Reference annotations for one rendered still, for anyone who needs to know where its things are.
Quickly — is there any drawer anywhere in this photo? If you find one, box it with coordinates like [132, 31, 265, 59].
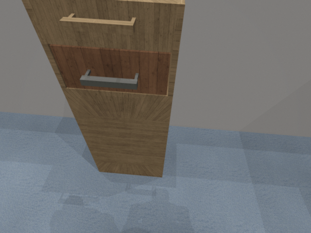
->
[50, 44, 171, 95]

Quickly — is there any handle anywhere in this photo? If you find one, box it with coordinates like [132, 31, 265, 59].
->
[59, 17, 135, 35]
[80, 69, 139, 90]

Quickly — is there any cabinet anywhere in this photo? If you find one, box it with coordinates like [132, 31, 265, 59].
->
[22, 0, 185, 177]

